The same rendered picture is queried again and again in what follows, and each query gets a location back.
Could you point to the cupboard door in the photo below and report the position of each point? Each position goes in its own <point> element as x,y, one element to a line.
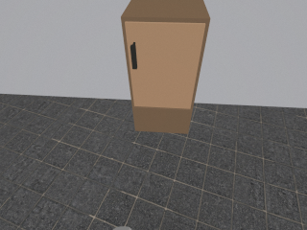
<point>168,56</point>

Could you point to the handle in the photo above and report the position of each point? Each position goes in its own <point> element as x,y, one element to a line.
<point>133,56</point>

